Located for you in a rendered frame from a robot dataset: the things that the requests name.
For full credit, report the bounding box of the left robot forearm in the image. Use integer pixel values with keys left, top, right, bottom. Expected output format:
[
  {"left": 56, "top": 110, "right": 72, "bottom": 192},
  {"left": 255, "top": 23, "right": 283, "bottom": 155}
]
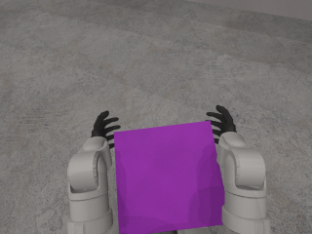
[{"left": 66, "top": 136, "right": 113, "bottom": 234}]

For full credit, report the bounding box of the right robot hand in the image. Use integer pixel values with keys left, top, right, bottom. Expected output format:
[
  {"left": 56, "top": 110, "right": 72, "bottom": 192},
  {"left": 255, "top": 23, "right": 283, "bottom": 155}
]
[{"left": 206, "top": 105, "right": 237, "bottom": 144}]

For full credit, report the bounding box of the left robot thigh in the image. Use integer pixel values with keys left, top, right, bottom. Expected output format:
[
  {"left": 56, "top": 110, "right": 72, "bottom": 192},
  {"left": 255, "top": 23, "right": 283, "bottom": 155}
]
[{"left": 109, "top": 224, "right": 119, "bottom": 234}]

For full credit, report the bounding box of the left robot hand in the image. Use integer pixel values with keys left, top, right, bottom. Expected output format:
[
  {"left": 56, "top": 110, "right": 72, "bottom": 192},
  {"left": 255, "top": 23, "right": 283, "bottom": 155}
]
[{"left": 91, "top": 110, "right": 121, "bottom": 149}]

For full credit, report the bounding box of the right robot forearm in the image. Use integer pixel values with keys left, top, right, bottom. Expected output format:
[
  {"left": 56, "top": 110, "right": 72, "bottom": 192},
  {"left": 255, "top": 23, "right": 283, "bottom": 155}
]
[{"left": 216, "top": 132, "right": 271, "bottom": 234}]

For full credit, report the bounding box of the carton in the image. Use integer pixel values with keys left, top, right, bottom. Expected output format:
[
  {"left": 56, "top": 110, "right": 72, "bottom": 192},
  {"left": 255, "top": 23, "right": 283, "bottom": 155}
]
[{"left": 114, "top": 121, "right": 225, "bottom": 234}]

